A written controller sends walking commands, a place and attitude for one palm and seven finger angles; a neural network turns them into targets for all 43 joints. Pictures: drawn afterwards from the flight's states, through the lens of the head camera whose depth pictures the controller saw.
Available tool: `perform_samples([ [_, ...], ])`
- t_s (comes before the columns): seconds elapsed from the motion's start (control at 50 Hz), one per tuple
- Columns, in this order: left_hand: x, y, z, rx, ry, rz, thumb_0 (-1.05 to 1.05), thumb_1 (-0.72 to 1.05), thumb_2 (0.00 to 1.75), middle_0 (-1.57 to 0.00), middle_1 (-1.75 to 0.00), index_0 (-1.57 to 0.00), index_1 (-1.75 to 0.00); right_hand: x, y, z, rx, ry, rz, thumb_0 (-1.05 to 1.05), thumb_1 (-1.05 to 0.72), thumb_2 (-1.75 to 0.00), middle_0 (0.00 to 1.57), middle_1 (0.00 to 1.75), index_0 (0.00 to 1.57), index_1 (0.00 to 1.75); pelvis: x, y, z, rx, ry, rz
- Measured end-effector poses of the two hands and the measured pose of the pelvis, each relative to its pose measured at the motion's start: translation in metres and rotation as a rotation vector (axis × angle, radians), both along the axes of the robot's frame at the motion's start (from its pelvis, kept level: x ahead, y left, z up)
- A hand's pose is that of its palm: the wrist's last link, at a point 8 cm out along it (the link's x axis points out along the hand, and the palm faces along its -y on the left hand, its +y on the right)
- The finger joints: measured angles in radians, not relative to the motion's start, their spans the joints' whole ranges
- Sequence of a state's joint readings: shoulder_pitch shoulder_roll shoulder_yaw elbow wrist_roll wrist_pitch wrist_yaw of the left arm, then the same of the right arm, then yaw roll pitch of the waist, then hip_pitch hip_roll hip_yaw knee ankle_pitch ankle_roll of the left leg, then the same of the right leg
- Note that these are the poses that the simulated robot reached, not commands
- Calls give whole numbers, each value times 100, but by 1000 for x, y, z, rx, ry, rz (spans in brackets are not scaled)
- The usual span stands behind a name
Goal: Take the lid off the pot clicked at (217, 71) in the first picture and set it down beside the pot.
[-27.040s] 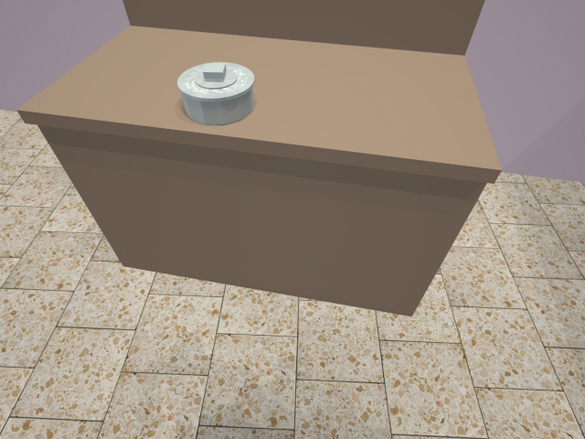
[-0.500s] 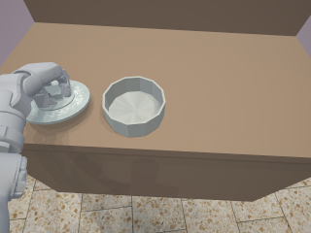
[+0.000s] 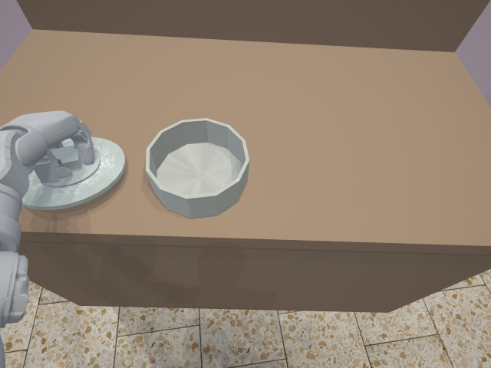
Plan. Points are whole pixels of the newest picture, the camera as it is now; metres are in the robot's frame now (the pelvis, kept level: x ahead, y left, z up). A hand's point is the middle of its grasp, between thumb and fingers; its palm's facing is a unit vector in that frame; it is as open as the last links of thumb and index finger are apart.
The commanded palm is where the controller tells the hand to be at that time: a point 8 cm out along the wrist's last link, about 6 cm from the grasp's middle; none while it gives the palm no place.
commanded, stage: lower the lid onto the table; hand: left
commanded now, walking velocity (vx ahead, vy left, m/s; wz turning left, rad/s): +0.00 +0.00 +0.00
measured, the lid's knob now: (64, 158) +0.47 +0.30 +0.04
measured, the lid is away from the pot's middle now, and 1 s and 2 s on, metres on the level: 0.23 0.24 0.24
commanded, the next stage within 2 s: open the fingers wide in 0.22 s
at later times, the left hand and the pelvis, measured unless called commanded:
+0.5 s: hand (56, 168) +0.43 +0.30 +0.06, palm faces -0.45 -0.06 -0.89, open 6.5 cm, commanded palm +0.45 +0.30 +0.11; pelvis -0.01 +0.01 -0.01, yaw -1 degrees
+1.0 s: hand (54, 170) +0.43 +0.30 +0.05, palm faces -0.43 -0.07 -0.90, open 8.5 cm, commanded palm +0.45 +0.30 +0.11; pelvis -0.02 +0.02 -0.01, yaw -1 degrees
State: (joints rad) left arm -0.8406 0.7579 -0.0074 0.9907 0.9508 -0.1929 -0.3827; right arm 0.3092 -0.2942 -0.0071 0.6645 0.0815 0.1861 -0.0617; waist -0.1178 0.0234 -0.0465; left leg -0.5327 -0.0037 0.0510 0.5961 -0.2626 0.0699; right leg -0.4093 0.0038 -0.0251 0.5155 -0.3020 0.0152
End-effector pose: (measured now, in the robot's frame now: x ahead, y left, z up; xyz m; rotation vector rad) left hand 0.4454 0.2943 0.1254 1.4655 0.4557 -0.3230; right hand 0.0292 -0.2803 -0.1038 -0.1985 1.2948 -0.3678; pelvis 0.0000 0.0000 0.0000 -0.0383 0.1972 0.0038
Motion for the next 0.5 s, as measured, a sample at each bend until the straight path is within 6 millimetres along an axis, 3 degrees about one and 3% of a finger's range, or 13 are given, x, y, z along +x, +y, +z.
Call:
perform_samples([
  [0.34, 2, 4, -8, 5, -1, 12, 0, 14, 101, -55, -87, -87, -97, -9, 6, -7, 6, 10, -4, 1, -90, -89, 20, 30, 20, 30, -8, 3, -8, -8, 31, -3],
  [0.5, -7, 5, -12, 15, -35, -39, 0, 17, 99, -53, -89, -86, -97, -18, 12, -10, 13, 39, -14, 1, -90, -89, 20, 30, 20, 30, -11, 6, -11, -12, 35, -9],
])
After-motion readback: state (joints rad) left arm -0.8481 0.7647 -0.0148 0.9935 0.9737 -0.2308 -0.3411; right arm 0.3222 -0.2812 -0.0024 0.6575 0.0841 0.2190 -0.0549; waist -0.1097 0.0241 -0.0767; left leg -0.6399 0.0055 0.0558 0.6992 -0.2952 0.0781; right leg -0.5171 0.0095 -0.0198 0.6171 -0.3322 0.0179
